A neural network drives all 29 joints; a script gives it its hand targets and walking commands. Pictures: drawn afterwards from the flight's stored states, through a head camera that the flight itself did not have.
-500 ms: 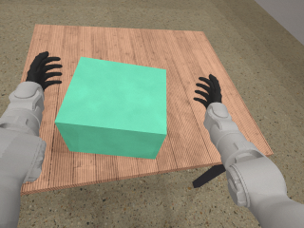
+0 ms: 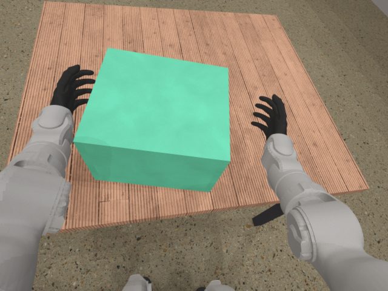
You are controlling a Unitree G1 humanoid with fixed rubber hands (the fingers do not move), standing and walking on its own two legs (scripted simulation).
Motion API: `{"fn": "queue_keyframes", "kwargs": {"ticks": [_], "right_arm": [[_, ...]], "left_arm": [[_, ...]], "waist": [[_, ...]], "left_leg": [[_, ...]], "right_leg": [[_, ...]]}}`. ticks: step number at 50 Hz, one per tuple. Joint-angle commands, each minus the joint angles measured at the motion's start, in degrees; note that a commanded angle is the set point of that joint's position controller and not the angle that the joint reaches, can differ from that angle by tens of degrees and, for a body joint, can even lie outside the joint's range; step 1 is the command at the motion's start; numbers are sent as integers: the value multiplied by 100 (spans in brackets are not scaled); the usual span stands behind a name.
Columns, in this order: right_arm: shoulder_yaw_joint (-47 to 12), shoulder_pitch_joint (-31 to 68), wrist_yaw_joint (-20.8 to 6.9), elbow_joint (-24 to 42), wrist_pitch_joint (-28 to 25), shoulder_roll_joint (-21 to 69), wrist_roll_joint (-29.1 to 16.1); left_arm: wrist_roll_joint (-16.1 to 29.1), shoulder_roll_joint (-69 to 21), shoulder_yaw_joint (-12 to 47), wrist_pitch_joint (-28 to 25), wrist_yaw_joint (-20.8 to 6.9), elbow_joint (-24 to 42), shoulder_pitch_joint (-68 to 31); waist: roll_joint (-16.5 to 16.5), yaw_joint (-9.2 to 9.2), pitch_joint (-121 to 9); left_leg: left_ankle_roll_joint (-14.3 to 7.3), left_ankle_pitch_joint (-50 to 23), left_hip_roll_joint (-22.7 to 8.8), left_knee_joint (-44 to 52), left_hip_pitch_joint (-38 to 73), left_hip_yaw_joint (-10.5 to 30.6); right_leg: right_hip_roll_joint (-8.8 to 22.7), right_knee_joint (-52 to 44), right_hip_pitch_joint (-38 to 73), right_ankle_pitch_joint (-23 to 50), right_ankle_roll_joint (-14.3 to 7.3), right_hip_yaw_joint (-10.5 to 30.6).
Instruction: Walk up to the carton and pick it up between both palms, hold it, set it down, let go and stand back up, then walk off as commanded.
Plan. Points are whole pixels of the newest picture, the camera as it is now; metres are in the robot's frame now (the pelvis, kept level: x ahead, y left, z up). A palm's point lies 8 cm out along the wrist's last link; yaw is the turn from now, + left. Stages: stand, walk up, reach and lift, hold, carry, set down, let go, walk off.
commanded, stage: reach and lift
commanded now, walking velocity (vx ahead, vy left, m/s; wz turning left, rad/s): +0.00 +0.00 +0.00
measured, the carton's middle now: (161, 123) +0.48 +0.04 +0.00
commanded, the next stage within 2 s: none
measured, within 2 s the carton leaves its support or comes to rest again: neither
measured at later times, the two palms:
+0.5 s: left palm (75, 102) +0.49 +0.20 +0.06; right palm (258, 129) +0.43 -0.16 +0.05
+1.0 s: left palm (78, 103) +0.49 +0.20 +0.06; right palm (255, 130) +0.43 -0.16 +0.06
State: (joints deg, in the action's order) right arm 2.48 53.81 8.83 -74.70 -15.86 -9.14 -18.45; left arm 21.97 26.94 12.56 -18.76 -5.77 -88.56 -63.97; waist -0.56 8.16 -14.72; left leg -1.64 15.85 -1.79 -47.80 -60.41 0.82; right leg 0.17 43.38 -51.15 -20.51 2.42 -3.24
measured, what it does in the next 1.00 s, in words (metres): stands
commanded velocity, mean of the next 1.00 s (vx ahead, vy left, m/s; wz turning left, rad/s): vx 0.00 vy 0.00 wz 0.00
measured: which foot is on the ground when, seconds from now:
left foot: down 0.00-1.00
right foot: down 0.00-1.00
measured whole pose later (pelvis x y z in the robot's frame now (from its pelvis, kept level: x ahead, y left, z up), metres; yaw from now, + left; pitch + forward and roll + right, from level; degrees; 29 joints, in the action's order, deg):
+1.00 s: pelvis +0.00 +0.01 +0.01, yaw -1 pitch +26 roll -5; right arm 19.6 55.4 9.4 -74.9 -18.0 -1.3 0.3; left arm 7.7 21.1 -0.7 -21.0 -2.6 -91.1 -66.3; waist 1.1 7.0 -12.4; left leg -2.5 14.3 -1.7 -44.0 -55.8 -0.2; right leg 0.4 38.5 -46.8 -17.6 3.2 -2.2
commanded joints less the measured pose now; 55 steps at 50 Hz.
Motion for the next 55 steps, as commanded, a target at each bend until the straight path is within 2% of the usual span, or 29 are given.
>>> {"fn": "queue_keyframes", "kwargs": {"ticks": [1,2,6,8,10,11,12,17,18,19,23,25,27,32,34,35,37,39,40,41,42,43,44,45,46,47,50,52,55], "right_arm": [[177,2456,29,955,-377,-1047,5],[34,2626,14,1229,-411,-1010,-49],[98,2666,-42,690,-320,-1027,-62],[47,2481,-48,998,-359,-1150,-57],[233,2846,-20,983,-349,-986,108],[-30,2735,-43,942,-306,-967,46],[220,2813,33,1013,-232,-766,189],[452,2493,147,867,-274,-658,479],[647,2892,112,824,-326,-637,528],[570,2733,110,925,-360,-690,514],[1052,3004,173,771,-306,-625,862],[883,2960,178,1032,-362,-488,895],[1033,2792,235,571,-304,-412,987],[1078,2765,208,813,-374,-175,1117],[1295,2649,290,694,-449,-105,1249],[1111,2837,213,713,-383,-35,1180],[1032,2880,182,618,-376,-20,1285],[1438,2859,302,931,-503,1,1411],[1262,2863,299,861,-435,112,1426],[1197,2968,174,827,-381,266,1452],[1399,2910,177,887,-420,192,1592],[1350,2892,170,1173,-445,278,1555],[1433,2802,137,830,-425,280,1760],[1466,2702,125,942,-473,406,1773],[1498,2906,75,708,-427,525,1941],[1423,2743,48,889,-509,636,1923],[1914,2877,-12,740,-547,671,2313],[1938,2616,-100,1010,-728,951,2489],[2102,2600,-293,761,-733,1837,3046]], "left_arm": [[87,750,-59,-406,38,928,-2826],[-63,683,-194,-398,62,939,-2819],[-163,417,-29,-325,23,825,-3061],[-182,496,-251,-344,43,809,-2638],[-196,281,-171,-396,114,1111,-3089],[-65,367,-76,-373,64,750,-2828],[-106,193,-114,-327,71,739,-3058],[-411,185,-354,-318,116,741,-2841],[-469,7,-240,-342,168,1129,-3194],[-397,-4,-212,-337,151,889,-2798],[-555,-147,-299,-315,237,1031,-3316],[-616,-47,-486,-306,245,619,-2918],[-838,-125,-600,-344,283,852,-3262],[-811,-515,-521,-288,340,813,-2867],[-955,-357,-637,-346,318,1067,-3039],[-1061,-335,-844,-347,335,1026,-3214],[-1076,-467,-910,-321,222,603,-3067],[-1268,-465,-920,-379,308,1454,-3313],[-1121,-439,-920,-365,293,831,-3158],[-1139,-617,-912,-389,218,611,-3121],[-1333,-772,-933,-402,252,714,-3150],[-1230,-746,-945,-433,259,1015,-3000],[-1274,-808,-1007,-438,201,512,-3039],[-1394,-852,-996,-479,190,619,-2871],[-1494,-953,-1073,-506,107,722,-3266],[-1491,-1026,-1203,-512,97,601,-2925],[-1830,-1153,-1404,-528,116,637,-3102],[-1939,-1490,-1420,-566,79,703,-2822],[-2398,-1885,-1795,-659,-117,739,-3107]], "waist": [[-1167,144,-4646],[-1093,-84,-4809],[-1376,85,-4118],[-1122,-112,-4180],[-1221,135,-4362],[-1221,-104,-4097],[-1070,82,-4259],[-983,133,-4172],[-1332,197,-4276],[-1384,28,-4315],[-1370,262,-4176],[-1145,-8,-4274],[-1406,176,-3996],[-1224,93,-4138],[-1607,153,-4350],[-1398,-79,-4183],[-1175,-95,-3812],[-1498,91,-4280],[-1281,-57,-4194],[-1246,-159,-3885],[-1339,-64,-4030],[-1102,-183,-4338],[-1093,-38,-4101],[-1209,-4,-4075],[-1226,18,-3943],[-977,-88,-3861],[-1253,-15,-3690],[-1282,-160,-3934],[-1281,-141,-3591]], "left_leg": [[711,-3539,-32,-261,4700,58],[704,-3632,-20,-306,4678,38],[794,-3496,-108,-196,4892,106],[772,-3354,-103,-145,4803,84],[759,-3134,-71,-157,4696,20],[731,-3010,-79,-26,4665,-22],[661,-2839,-49,-50,4523,45],[651,-2882,-94,-46,4623,29],[812,-3201,-103,-76,4801,36],[857,-3325,-127,-94,5000,30],[907,-3028,-177,-34,4909,153],[815,-3291,-118,-93,4666,-76],[845,-3130,-89,14,4776,-18],[924,-3231,-142,65,4844,82],[933,-3646,-81,-25,5050,-23],[859,-3782,-122,-73,4863,-17],[787,-3279,-143,102,4631,-94],[869,-3777,-132,67,5056,-37],[797,-3418,-109,38,4784,-69],[780,-3119,-113,137,4716,-95],[829,-3289,-103,175,4935,-57],[781,-3183,-96,174,4834,-85],[735,-2964,-102,184,4789,-76],[762,-3343,-128,183,4946,-103],[723,-2953,-79,280,4778,-162],[682,-3039,-85,264,4820,-112],[814,-2828,-176,446,4929,-38],[869,-3376,-162,458,5291,-112],[765,-3227,-100,556,5074,-326]], "right_leg": [[-95,-336,27,2174,-89,-327],[-118,-324,183,2295,-59,-304],[-108,-425,-207,1837,-130,-346],[-97,-461,-80,1888,-97,-339],[-139,-468,-120,1679,-165,-344],[-56,-540,-140,1659,-116,-326],[-98,-498,28,1586,-157,-317],[-124,-581,167,1721,-118,-298],[-158,-500,-49,1624,-142,-403],[-140,-583,-162,1649,-185,-354],[-192,-578,-204,1360,-208,-436],[-164,-549,34,1823,-150,-338],[-132,-638,144,1612,-169,-274],[-199,-714,126,1707,-203,-308],[-182,-742,254,2024,-236,-281],[-165,-676,390,2013,-210,-241],[-131,-727,282,1733,-173,-292],[-180,-786,404,2111,-172,-338],[-170,-741,271,1790,-183,-245],[-98,-778,353,1503,-230,-252],[-123,-827,280,1650,-225,-329],[-135,-860,537,1690,-244,-311],[-120,-866,395,1622,-265,-297],[-105,-832,417,1999,-219,-278],[-44,-905,541,1624,-228,-321],[-70,-857,547,1756,-203,-285],[-69,-939,537,1366,-259,-367],[-100,-1069,448,1626,-251,-389],[-24,-1240,1094,1779,-226,-308]]}}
